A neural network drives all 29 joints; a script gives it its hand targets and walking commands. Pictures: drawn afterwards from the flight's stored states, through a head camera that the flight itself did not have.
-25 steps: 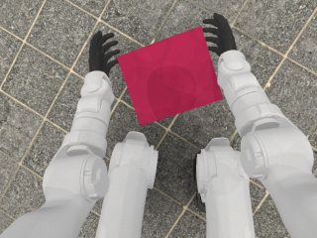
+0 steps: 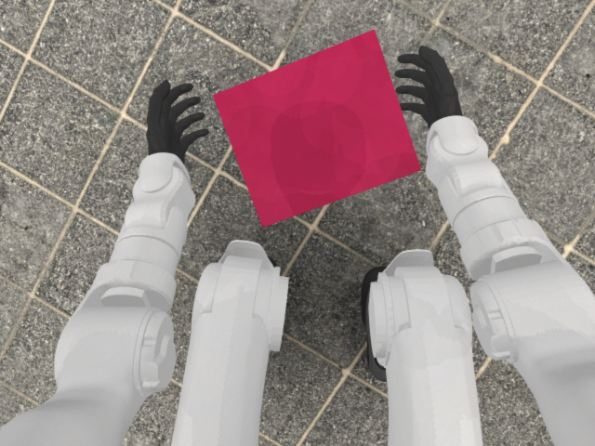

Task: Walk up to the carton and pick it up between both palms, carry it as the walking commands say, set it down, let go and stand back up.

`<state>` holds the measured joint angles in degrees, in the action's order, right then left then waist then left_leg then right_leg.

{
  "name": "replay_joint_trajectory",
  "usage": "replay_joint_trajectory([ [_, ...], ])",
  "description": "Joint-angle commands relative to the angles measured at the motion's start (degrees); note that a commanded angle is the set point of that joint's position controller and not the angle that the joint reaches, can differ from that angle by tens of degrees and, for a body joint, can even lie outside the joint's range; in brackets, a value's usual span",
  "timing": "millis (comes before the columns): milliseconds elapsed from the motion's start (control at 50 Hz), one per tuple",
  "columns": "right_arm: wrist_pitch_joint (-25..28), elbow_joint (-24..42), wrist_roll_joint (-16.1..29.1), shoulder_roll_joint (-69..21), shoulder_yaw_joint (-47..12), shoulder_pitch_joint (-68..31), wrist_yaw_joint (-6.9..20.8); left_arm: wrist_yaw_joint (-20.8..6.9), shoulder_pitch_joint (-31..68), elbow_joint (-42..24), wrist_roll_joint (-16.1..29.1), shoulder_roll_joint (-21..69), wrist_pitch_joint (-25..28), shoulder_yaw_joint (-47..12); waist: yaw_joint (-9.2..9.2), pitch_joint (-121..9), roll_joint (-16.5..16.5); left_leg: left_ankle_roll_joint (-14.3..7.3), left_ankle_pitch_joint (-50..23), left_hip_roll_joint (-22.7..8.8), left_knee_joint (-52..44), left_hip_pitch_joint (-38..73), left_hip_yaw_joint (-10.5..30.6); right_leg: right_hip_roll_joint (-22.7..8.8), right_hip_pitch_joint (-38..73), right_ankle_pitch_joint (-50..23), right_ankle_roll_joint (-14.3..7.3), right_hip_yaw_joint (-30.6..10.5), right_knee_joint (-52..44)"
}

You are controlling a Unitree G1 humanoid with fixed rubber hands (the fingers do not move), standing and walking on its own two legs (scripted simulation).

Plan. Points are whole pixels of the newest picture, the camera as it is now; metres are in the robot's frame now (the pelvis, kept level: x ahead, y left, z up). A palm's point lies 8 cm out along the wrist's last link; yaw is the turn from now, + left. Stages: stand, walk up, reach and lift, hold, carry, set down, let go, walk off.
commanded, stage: set down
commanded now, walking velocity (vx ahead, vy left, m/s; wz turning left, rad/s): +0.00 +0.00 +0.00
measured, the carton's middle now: (317, 142) +0.45 +0.01 -0.27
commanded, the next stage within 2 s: let go in 1.54 s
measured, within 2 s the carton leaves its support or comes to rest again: neither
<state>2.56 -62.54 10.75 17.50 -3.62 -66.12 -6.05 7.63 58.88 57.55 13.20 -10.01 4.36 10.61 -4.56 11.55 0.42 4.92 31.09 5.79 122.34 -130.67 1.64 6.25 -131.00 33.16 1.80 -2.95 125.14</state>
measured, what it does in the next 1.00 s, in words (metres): rises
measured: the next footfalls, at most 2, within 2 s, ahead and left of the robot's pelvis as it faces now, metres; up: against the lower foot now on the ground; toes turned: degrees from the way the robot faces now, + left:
none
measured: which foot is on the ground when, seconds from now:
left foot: down 0.00-1.00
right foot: down 0.00-1.00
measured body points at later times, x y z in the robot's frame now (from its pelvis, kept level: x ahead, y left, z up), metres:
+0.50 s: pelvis -0.01 +0.00 +0.04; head +0.33 -0.01 +0.34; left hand +0.45 +0.22 -0.11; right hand +0.50 -0.15 -0.12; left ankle +0.12 +0.13 -0.34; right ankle +0.10 -0.12 -0.34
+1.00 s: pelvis +0.02 +0.00 +0.17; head +0.30 -0.02 +0.52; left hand +0.45 +0.22 +0.06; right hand +0.51 -0.16 +0.05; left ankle +0.12 +0.13 -0.34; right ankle +0.10 -0.12 -0.34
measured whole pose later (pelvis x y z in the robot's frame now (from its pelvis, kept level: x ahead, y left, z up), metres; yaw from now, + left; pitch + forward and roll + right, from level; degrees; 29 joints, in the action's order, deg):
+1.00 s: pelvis +0.02 +0.00 +0.17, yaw -1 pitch +44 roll +3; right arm -7.1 -45.7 0.1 14.3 6.0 -50.7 -1.6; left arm 4.9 40.7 36.8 6.3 -5.7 -5.2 16.3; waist -5.9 -8.5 -1.3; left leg 2.8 27.2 3.8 89.9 -107.3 1.9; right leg 5.1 -107.8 29.0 1.0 -4.5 92.5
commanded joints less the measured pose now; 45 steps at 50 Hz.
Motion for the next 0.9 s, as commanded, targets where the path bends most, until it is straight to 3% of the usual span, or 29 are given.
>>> replay_joint_trajectory([
  [0, 1.24, 7.05, -0.76, 5.65, 2.08, -16.68, 0.4, -0.14, 9.21, -4.55, -0.73, -6.29, 0.91, 1.74, -1.18, -56.75, -5.43, -1.31, -16.76, -3.07, -7.94, 25.39, -4.44, -3.99, 27.49, -12.42, -0.72, 1.61, -10.59],
  [120, 0.79, 7.77, -0.89, 6.51, 2.83, -14.67, 0.92, -0.11, 8.41, -6.38, -1.1, -7.66, 0.79, 2.04, -1.31, -60.47, -4.26, -0.93, -18.76, -3.08, -8.0, 29.01, -4.92, -3.91, 29.63, -13.81, -0.64, 2.19, -10.35],
  [180, 0.03, 13.3, 0.12, 6.13, 1.84, -13.96, 0.96, 0.2, 7.52, -13.17, -0.82, -7.82, 0.3, 2.15, -2.54, -71.33, -5.08, -1.12, -21.66, -2.68, -8.88, 35.26, -5.86, -3.37, 36.41, -16.42, -0.48, 2.72, -11.08],
  [280, -3.38, 23.49, -1.2, 6.77, 3.27, -11.58, 0.38, 0.59, 3.93, -22.08, -0.45, -8.27, -2.88, 2.93, -2.22, -83.58, -6.61, -1.19, -21.68, -1.91, -11.54, 41.6, -7.48, -2.78, 45.73, -17.09, 0.01, 3.9, -14.11],
  [340, -6.04, 28.35, -2.12, 7.61, 4.11, -11.48, 0.14, 0.98, 4.06, -27.45, -0.89, -8.27, -5.31, 3.39, -1.94, -86.89, -6.7, -1.36, -18.77, -1.38, -14.0, 44.93, -7.94, -2.46, 49.41, -14.24, 0.05, 4.57, -16.49],
  [380, -7.42, 27.21, -3.54, 7.9, 5.56, -11.54, 0.27, 1.06, 3.31, -26.17, -2.27, -8.58, -6.73, 4.62, -2.72, -83.69, -6.35, -1.47, -15.61, -1.43, -15.98, 44.0, -8.14, -2.4, 48.45, -10.82, -0.08, 4.73, -18.3],
  [420, -7.98, 30.61, -3.98, 7.75, 6.76, -11.63, 0.81, 1.08, 4.21, -30.5, -2.96, -8.01, -7.4, 4.74, -2.59, -85.65, -5.26, -1.36, -18.27, -1.24, -17.38, 47.31, -8.13, -1.82, 49.31, -13.05, -0.19, 4.97, -19.41],
  [440, -8.08, 31.09, -4.35, 7.76, 7.21, -11.63, 0.98, 0.97, 3.35, -29.6, -3.16, -7.69, -7.65, 5.02, -2.81, -84.5, -5.52, -1.49, -18.5, -1.13, -17.86, 47.21, -8.11, -1.61, 48.69, -12.93, -0.18, 5.05, -20.02],
  [540, -8.84, 27.22, -7.04, 6.21, 9.31, -7.33, 2.55, -0.26, 1.55, -29.33, -3.5, -4.04, -8.8, 3.42, -0.14, -78.43, -4.16, -1.06, -17.07, -1.21, -23.27, 47.17, -7.57, -1.09, 46.88, -11.84, -0.47, 5.58, -25.02],
  [620, -8.13, 19.89, -9.09, 4.29, 10.78, -4.65, 4.13, -1.07, -1.96, -22.77, -6.24, -3.06, -8.18, 5.32, -1.47, -66.46, -4.49, -0.91, -12.94, -1.81, -27.84, 42.14, -7.45, -1.42, 40.95, -7.27, -0.4, 5.29, -29.18],
  [640, -7.79, 21.05, -8.77, 3.42, 10.42, -5.07, 4.37, -1.04, -1.32, -24.45, -6.71, -3.28, -7.8, 5.69, -2.46, -68.51, -4.56, -1.0, -13.74, -1.8, -28.83, 44.01, -7.23, -1.22, 42.44, -8.0, -0.37, 5.22, -29.89],
  [700, -7.46, 20.2, -9.37, 3.64, 10.64, -5.23, 4.43, -1.09, -2.5, -23.28, -7.14, -3.07, -7.5, 6.47, -3.12, -70.04, -6.17, -1.04, -14.57, -1.44, -31.39, 45.41, -7.26, -1.1, 44.91, -8.92, -0.19, 5.13, -32.37],
  [800, -7.57, 21.97, -10.17, 3.48, 10.88, -3.92, 4.33, -1.42, -3.73, -26.13, -7.26, -2.88, -7.61, 6.81, -2.99, -73.67, -7.17, -1.0, -16.28, -0.99, -35.85, 49.88, -7.62, -0.56, 50.99, -10.79, -0.11, 5.2, -37.11],
  [860, -7.9, 24.37, -9.6, 2.34, 10.01, -2.19, 4.29, -1.91, -6.34, -28.3, -7.49, -3.54, -7.68, 7.24, -3.93, -76.22, -7.24, -1.0, -19.39, -0.85, -38.57, 52.27, -7.84, -0.47, 55.88, -14.74, 0.02, 4.66, -40.23],
  [880, -7.99, 24.25, -10.27, 2.38, 10.2, -1.2, 4.35, -2.17, -7.27, -27.81, -7.0, -2.47, -7.89, 6.65, -2.95, -76.12, -8.06, -0.96, -20.17, -0.95, -39.35, 52.79, -7.71, -0.38, 57.21, -15.84, 0.11, 4.87, -41.09],
])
